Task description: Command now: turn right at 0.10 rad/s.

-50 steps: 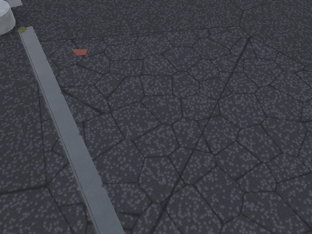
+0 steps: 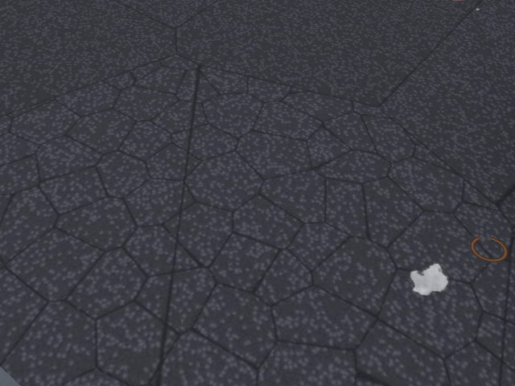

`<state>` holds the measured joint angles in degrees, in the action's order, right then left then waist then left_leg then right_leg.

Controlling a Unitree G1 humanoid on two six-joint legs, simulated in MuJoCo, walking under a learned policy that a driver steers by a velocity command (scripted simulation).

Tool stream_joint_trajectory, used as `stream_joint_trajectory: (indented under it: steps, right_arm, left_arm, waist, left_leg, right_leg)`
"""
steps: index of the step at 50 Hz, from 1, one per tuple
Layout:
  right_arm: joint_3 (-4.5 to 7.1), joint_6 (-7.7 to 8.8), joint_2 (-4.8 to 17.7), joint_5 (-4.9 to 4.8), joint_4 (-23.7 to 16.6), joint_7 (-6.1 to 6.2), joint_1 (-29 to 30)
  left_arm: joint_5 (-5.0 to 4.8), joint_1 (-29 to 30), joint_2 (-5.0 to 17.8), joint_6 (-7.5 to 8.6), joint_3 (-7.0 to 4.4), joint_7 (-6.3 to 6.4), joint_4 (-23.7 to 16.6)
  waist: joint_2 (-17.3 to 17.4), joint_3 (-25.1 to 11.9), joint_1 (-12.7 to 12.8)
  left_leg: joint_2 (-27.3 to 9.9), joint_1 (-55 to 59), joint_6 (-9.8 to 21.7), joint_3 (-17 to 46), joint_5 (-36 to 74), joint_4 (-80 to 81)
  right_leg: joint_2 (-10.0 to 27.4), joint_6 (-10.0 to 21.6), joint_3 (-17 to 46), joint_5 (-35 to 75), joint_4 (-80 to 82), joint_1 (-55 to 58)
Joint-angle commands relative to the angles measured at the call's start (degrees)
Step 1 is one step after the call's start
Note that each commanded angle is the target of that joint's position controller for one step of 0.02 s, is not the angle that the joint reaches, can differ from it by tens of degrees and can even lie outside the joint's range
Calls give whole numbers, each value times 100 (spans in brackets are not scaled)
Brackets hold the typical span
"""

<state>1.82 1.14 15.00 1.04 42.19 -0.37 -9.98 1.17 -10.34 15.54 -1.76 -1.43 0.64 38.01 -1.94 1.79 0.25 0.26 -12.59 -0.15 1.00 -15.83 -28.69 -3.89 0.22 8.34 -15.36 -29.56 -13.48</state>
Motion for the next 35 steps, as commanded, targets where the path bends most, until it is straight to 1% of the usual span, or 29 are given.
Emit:
stream_joint_trajectory:
  steps: [1, 4, 5, 6, 7, 8, 9, 10, 11, 12, 13, 14, 15, 16, 17, 18, 19, 20, 21, 22, 23, 24, 26, 27, 29, 31, 32, 34, 35]
  right_arm:
    - [150, 170, 814, -14, -416, 14, 319]
    - [105, 148, 730, -34, -406, 48, 196]
    - [83, 130, 688, -26, -387, 62, 130]
    - [82, 102, 717, -40, -379, 78, 113]
    - [116, 68, 838, -79, -370, 98, 67]
    - [143, 48, 943, -121, -328, 120, -61]
    - [169, 47, 1051, -157, -268, 139, -236]
    - [198, 57, 1144, -179, -213, 154, -371]
    - [215, 75, 1180, -184, -189, 167, -434]
    - [222, 92, 1188, -186, -187, 168, -405]
    - [220, 92, 1175, -209, -217, 153, -280]
    - [207, 69, 1139, -253, -292, 127, 0]
    - [183, 53, 1041, -265, -355, 101, 184]
    - [113, 78, 790, -228, -411, 82, 292]
    - [-8, 151, 374, -192, -622, 60, 484]
    - [50, 263, 612, -248, -815, 90, 559]
    - [153, 335, 871, -330, -748, 67, 389]
    - [152, 388, 846, -358, -653, 13, 253]
    - [141, 432, 765, -324, -609, -25, 270]
    - [155, 453, 752, -268, -610, -67, 389]
    - [160, 452, 705, -245, -612, -125, 442]
    - [133, 438, 606, -242, -612, -183, 452]
    - [73, 410, 440, -198, -676, -243, 670]
    - [35, 415, 355, -187, -741, -258, 860]
    - [-26, 449, 248, -196, -864, -287, 1255]
    - [-11, 464, 333, -227, -937, -302, 1494]
    - [10, 468, 401, -248, -968, -307, 1534]
    - [65, 484, 551, -261, -1000, -317, 1506]
    - [105, 489, 637, -252, -980, -310, 1379]
  left_arm:
    - [-19, 41, 676, 22, -234, 25, -333]
    - [-34, -35, 612, 63, -237, 28, -221]
    - [-33, -118, 542, 69, -221, 38, -162]
    - [-44, -145, 505, 72, -216, 48, -125]
    - [-71, -180, 500, 88, -225, 53, -109]
    - [-98, -182, 469, 131, -226, 48, -135]
    - [-136, -130, 442, 199, -229, 38, -185]
    - [-188, -36, 433, 288, -232, 27, -241]
    - [-215, 59, 428, 378, -230, 8, -278]
    - [-223, 26, 430, 452, -239, -24, -276]
    - [-234, -130, 417, 511, -243, -65, -228]
    - [-245, -440, 391, 561, -250, -108, -103]
    - [-222, -817, 421, 590, -287, -135, 96]
    - [-192, -1237, 571, 601, -354, -136, 252]
    - [-172, -1774, 1009, 633, -474, -118, 336]
    - [-167, -2064, 1371, 686, -556, -186, 305]
    - [-145, -1882, 1036, 741, -445, -179, 273]
    - [-138, -1758, 848, 774, -387, -160, 220]
    - [-120, -1668, 837, 770, -382, -144, 196]
    - [-118, -1577, 763, 737, -338, -136, 202]
    - [-100, -1549, 622, 693, -278, -128, 210]
    - [-113, -1566, 570, 660, -254, -118, 222]
    - [-171, -1617, 617, 609, -251, -75, 271]
    - [-177, -1600, 667, 583, -254, -41, 292]
    - [-163, -1646, 800, 557, -272, 10, 362]
    - [-177, -1785, 926, 563, -300, 18, 474]
    - [-206, -1800, 959, 573, -312, 15, 529]
    - [-256, -1731, 987, 571, -339, 15, 615]
    - [-251, -1665, 1024, 557, -358, 19, 637]
  waist:
    - [738, -309, 57]
    - [462, -306, -23]
    - [420, -429, -38]
    - [434, -369, -61]
    - [544, -221, -97]
    - [737, -2, -132]
    - [925, 224, -168]
    - [1013, 451, -199]
    - [992, 607, -231]
    - [1007, 606, -195]
    - [1039, 543, -88]
    - [1032, 469, 130]
    - [970, 330, 318]
    - [690, 154, 475]
    - [-605, 10, 591]
    - [-1492, -19, 693]
    - [-871, 131, 503]
    - [-510, 167, 407]
    - [-223, 144, 370]
    - [-127, 227, 350]
    - [-198, 209, 312]
    - [-299, 179, 298]
    - [-250, 221, 354]
    - [-194, 277, 386]
    - [-267, 390, 494]
    - [-376, 482, 548]
    - [-415, 530, 507]
    - [-421, 548, 341]
    - [-432, 435, 215]
  left_leg:
    - [-642, 38, 288, 646, 651, 664]
    - [-542, 167, 276, 528, 768, 497]
    - [-491, 232, 291, 496, 302, 532]
    - [-460, 221, 351, 535, -417, 599]
    - [-530, 199, 497, 730, -1324, 732]
    - [-805, 172, 723, 1177, -2130, 1002]
    - [-1232, 189, 1002, 1770, -2707, 1351]
    - [-1626, 157, 1246, 2299, -2964, 1602]
    - [-1814, 36, 1372, 2551, -2861, 1697]
    - [-1839, 13, 1381, 2518, -2622, 1702]
    - [-1737, -72, 1301, 2269, -2366, 1660]
    - [-1483, -436, 1139, 1813, -2080, 1561]
    - [-1143, -898, 952, 1339, -1673, 1277]
    - [-809, -1269, 720, 880, -1166, 603]
    - [-48, -2026, 281, -28, -753, -1126]
    - [255, -2950, 130, 34, -1531, -2601]
    - [-2, -3490, 204, 390, -1697, -3446]
    - [-191, -3711, 319, 471, -1218, -3720]
    - [-354, -3870, 385, 379, -737, -3708]
    - [-490, -3920, 376, 331, -371, -3555]
    - [-573, -3733, 331, 241, -101, -3386]
    - [-573, -3583, 250, 99, 113, -3194]
    - [-525, -3426, 54, -125, 484, -2617]
    - [-487, -3266, -20, -196, 722, -2171]
    - [-347, -2752, -90, -337, 1325, -1239]
    - [-200, -2274, -80, -409, 1693, -698]
    - [-189, -2164, -18, -334, 1773, -537]
    - [-182, -2090, 173, -215, 1719, -272]
    - [-131, -1914, 278, -214, 1609, -198]
  right_leg:
    - [374, 48, 228, 730, 273, 181]
    - [396, 56, 270, 963, 308, 107]
    - [335, 49, 200, 610, 310, 139]
    - [218, 59, 66, 6, 220, 7]
    - [74, 84, -129, -725, -2, -287]
    - [9, 92, -316, -1134, -300, -673]
    - [30, 84, -525, -1156, -668, -1049]
    - [162, 85, -682, -1081, -913, -1312]
    - [326, 105, -676, -1028, -1051, -1400]
    - [424, 152, -667, -1069, -1074, -1363]
    - [457, 228, -727, -1085, -814, -1089]
    - [402, 322, -864, -791, -201, -368]
    - [254, 342, -953, -222, 177, 539]
    - [404, 382, -581, -48, 315, 1200]
    - [1335, 841, 1174, -1014, 1142, 1739]
    - [2320, 1595, 3119, -1002, 1800, 2125]
    - [2471, 1742, 3087, -811, 1720, 2222]
    - [2279, 1596, 2531, -614, 1648, 2329]
    - [2119, 1438, 2076, -417, 1690, 2388]
    - [1995, 1316, 1693, 203, 1755, 2333]
    - [1818, 1204, 1280, 793, 1836, 2178]
    - [1700, 1168, 949, 1273, 1906, 2045]
    - [1555, 1168, 465, 1797, 2022, 1821]
    - [1473, 1138, 257, 1870, 2075, 1643]
    - [1343, 1068, -55, 1783, 2194, 1236]
    - [1423, 1066, -117, 1606, 2316, 1022]
    - [1526, 1046, -100, 1619, 2320, 1065]
    - [1723, 939, -131, 2028, 2169, 1391]
    - [1767, 859, -187, 2650, 1946, 1588]
